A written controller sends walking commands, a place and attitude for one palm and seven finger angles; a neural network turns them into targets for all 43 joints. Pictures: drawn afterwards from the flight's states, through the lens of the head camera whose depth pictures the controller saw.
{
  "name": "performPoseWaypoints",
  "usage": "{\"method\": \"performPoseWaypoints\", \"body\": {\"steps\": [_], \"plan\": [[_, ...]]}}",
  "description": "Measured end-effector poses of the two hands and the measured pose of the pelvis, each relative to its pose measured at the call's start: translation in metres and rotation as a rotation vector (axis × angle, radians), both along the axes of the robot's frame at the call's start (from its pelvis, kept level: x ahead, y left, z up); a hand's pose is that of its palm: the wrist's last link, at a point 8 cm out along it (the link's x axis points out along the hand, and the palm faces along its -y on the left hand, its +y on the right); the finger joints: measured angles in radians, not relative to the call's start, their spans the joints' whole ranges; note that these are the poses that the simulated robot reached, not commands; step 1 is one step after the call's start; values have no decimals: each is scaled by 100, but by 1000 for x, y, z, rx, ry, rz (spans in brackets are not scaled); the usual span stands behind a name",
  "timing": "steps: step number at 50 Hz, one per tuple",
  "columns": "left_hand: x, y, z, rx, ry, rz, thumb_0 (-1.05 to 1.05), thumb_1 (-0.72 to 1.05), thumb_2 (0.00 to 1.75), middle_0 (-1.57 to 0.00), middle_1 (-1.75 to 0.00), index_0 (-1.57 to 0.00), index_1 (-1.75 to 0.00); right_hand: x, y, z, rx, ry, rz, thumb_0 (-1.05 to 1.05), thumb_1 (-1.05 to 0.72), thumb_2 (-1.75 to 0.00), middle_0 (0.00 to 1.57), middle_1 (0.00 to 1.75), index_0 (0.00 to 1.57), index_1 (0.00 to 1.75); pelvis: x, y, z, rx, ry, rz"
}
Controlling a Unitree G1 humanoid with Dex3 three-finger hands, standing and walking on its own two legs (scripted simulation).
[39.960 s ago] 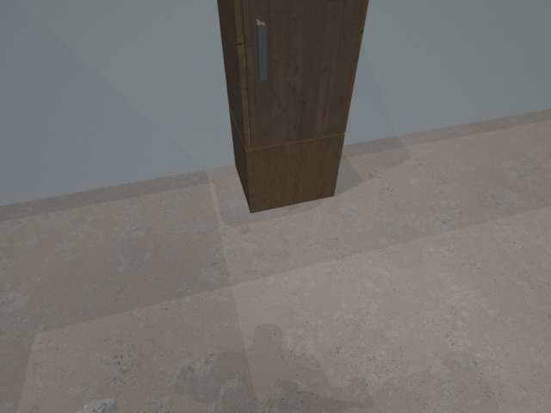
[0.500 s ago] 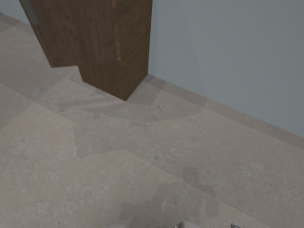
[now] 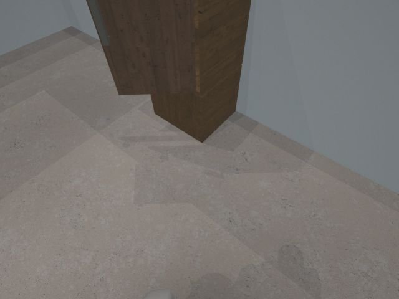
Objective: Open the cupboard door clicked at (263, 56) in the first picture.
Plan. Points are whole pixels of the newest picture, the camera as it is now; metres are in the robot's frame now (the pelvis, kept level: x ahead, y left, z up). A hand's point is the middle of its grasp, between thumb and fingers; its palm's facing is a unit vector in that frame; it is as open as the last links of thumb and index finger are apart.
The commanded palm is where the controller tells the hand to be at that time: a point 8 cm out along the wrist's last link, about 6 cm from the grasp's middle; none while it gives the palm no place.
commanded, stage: take the last steps up to it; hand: left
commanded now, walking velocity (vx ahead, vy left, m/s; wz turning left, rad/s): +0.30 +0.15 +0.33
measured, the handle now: (100, 20) +1.06 +0.45 +0.04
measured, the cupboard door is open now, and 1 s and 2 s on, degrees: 41 41 41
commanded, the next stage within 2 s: come to a stop and stand still in 1.50 s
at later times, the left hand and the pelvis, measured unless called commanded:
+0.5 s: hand out of the picture +0.14 +0.25 -0.16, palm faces +0.11 -0.97 -0.21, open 7.4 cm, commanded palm none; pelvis +0.07 +0.05 +0.00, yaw +6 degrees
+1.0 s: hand (96, 279) +0.18 +0.26 -0.17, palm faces +0.25 -0.94 -0.22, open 7.2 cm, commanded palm none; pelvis +0.24 +0.08 +0.00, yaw +10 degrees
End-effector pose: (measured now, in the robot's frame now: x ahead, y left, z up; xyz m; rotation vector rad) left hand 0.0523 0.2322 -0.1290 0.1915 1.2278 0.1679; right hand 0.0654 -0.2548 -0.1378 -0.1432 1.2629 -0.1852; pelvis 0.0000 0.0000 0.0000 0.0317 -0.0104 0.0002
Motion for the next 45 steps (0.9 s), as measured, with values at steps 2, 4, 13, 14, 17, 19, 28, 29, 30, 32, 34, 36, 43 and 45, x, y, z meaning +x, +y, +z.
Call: {"method": "performPoseWaypoints", "body": {"steps": [2, 4, 13, 14, 17, 19, 28, 29, 30, 32, 34, 36, 43, 45], "plan": [[-14, 5, -5, -11, 26, 26, 0, 92, 90, -20, -30, -21, -30, 8, 5, 3, -12, -3, 26, 0, -91, -90, 19, 30, 20, 30, 1, 3, 0, -3, 2, 11], [-29, 12, -11, -24, 52, 56, 0, 92, 90, -20, -30, -21, -30, 17, 13, 6, -24, -11, 58, 0, -91, -90, 19, 30, 20, 30, 1, 9, -2, -10, 2, 26], [-53, 58, -28, -50, 149, 139, 0, 91, 90, -20, -30, -20, -30, 28, 58, 9, -47, -46, 136, 0, -90, -90, 20, 30, 20, 30, 16, 41, -8, -37, -1, 65], [-46, 61, -25, -50, 137, 138, 1, 91, 90, -20, -30, -20, -30, 24, 63, 9, -41, -33, 135, 0, -90, -90, 20, 30, 20, 30, 19, 43, -5, -39, -1, 71], [-20, 68, -15, -44, 82, 134, 1, 91, 90, -20, -30, -20, -30, 10, 74, 9, -18, 22, 130, 0, -90, -90, 20, 30, 20, 30, 28, 48, 0, -40, 0, 87], [0, 71, -10, -39, 44, 127, 1, 91, 90, -19, -30, -20, -30, 1, 79, 7, -1, 62, 120, 0, -90, -90, 20, 30, 20, 30, 36, 50, 2, -40, 0, 95], [115, 57, 2, -24, -85, 33, 0, 91, 90, -19, -30, -20, -30, -28, 84, -7, 61, 234, 34, 0, -90, -90, 20, 30, 20, 30, 86, 45, -2, -17, 1, 95], [130, 53, 3, -23, -99, 20, 0, 90, 90, -19, -30, -20, -30, -28, 83, -9, 66, 252, 24, 0, -90, -90, 20, 30, 20, 30, 94, 43, -4, -14, 2, 93], [144, 48, 3, -21, -116, 9, 0, 90, 90, -19, -30, -20, -30, -28, 81, -12, 71, 270, 16, 0, -90, -90, 20, 30, 20, 30, 102, 41, -6, -11, 2, 91], [170, 41, -1, -17, -164, -1, 0, 90, 90, -19, -30, -20, -30, -24, 76, -21, 80, 306, 7, 0, -90, -90, 20, 30, 20, 30, 118, 35, -15, -3, 0, 101], [183, 35, -2, -20, -199, 17, 0, 90, 90, -20, -30, -20, -30, -12, 70, -24, 80, 332, 17, 0, -90, -90, 20, 30, 20, 30, 129, 31, -18, -16, -15, 123], [183, 31, 0, -28, -194, 53, 0, 90, 90, -20, -30, -20, -30, 11, 63, -23, 69, 330, 38, 0, -90, -90, 20, 30, 20, 30, 140, 31, -14, -28, -22, 146], [150, 49, 2, -7, -52, 193, -3, 96, 90, -20, -30, -21, -30, 136, 61, -3, 28, 165, 117, 0, -91, -90, 19, 30, 20, 30, 184, 40, 4, -27, 7, 164], [138, 58, 2, -7, 9, 210, -3, 96, 90, -20, -30, -21, -30, 175, 68, 1, 24, 107, 143, 0, -91, -90, 19, 30, 20, 30, 198, 47, 6, -23, 15, 164]]}}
